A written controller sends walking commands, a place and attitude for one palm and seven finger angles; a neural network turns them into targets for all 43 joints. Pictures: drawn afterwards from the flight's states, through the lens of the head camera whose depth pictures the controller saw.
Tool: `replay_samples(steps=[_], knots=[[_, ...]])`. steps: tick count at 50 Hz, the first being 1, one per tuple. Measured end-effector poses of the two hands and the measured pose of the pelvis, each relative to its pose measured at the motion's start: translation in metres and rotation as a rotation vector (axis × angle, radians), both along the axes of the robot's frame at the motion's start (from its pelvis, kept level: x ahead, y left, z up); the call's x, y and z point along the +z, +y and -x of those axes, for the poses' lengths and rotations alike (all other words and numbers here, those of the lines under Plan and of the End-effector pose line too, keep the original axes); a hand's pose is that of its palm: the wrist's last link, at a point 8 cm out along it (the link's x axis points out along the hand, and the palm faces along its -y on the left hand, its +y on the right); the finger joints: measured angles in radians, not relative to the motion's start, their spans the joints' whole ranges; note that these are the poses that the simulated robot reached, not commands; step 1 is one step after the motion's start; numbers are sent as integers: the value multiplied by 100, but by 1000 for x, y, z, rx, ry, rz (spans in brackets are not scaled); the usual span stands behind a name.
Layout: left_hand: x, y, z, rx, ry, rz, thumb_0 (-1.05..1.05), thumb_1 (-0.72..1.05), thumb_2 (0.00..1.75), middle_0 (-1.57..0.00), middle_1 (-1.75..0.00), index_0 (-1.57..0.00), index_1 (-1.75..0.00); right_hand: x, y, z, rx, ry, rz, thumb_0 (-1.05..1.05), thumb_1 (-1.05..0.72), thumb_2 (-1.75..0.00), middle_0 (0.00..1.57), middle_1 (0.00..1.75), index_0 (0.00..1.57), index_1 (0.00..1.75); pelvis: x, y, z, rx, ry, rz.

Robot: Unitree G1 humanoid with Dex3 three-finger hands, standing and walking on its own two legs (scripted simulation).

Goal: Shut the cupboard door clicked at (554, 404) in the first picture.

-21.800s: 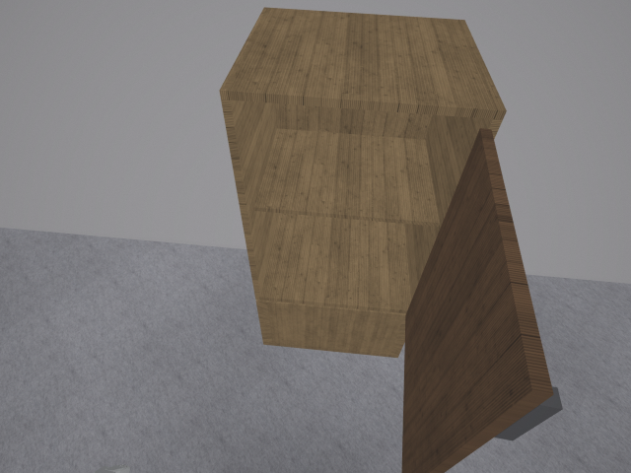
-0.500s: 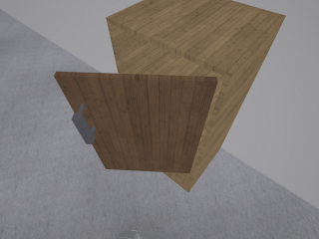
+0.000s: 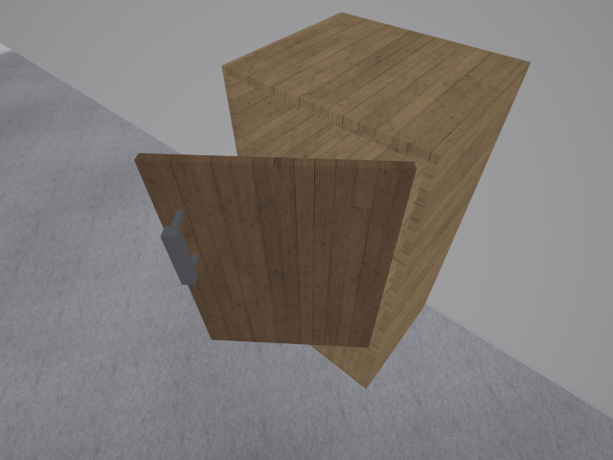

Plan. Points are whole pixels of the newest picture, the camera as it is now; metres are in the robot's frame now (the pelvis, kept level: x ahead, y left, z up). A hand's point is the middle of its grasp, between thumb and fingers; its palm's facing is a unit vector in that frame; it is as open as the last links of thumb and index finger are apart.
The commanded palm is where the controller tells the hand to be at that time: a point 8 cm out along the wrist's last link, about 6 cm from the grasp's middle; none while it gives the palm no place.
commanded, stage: come to a stop and stand still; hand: left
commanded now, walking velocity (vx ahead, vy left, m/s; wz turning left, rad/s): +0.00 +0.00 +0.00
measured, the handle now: (184, 248) +0.46 +0.25 -0.03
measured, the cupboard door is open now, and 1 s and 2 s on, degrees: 37 37 37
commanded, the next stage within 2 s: look again from close up in 0.48 s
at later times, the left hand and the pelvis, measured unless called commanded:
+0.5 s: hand out of the picture +0.00 +0.14 -0.18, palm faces +0.03 -0.99 -0.16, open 7.3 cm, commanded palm none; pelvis +0.02 -0.02 +0.00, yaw +0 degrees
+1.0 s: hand out of the picture +0.01 +0.21 -0.18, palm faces -0.03 -0.98 -0.19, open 7.3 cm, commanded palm none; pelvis +0.00 +0.04 +0.00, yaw -2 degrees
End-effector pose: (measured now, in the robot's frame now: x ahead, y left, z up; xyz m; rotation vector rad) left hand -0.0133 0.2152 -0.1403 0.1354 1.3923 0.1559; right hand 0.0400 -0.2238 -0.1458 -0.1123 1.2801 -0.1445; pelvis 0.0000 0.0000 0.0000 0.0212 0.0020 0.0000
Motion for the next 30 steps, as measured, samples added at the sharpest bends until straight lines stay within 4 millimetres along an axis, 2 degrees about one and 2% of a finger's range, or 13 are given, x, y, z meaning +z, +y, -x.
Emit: replay_samples(steps=[6, 12, 22, 30], knots=[[-10, -31, 21, 26, 73, 71, 0, 91, 90, -20, -30, -20, -30, 2, -12, 23, -3, 88, 32, 0, -93, -90, 20, 30, 20, 30, -1, -10, -11, 5, -3, 19], [-13, -47, 19, 34, 98, 102, 1, 91, 90, -20, -30, -20, -30, 4, -6, 40, -5, 171, 27, 0, -92, -90, 20, 30, 19, 30, 1, -16, -14, 0, -12, 11], [-8, -34, -3, 14, 61, 47, 0, 91, 90, -20, -30, -20, -30, -1, 4, 45, -21, 194, -6, 2, -93, -90, 20, 30, 20, 30, 2, -16, -19, -5, -23, 7], [-4, -18, -14, -26, 10, 1, 0, 91, 90, -20, -30, -20, -30, -4, -2, 36, -34, 148, 5, 3, -94, -90, 20, 30, 20, 30, 0, -9, -17, -26, -8, 30]])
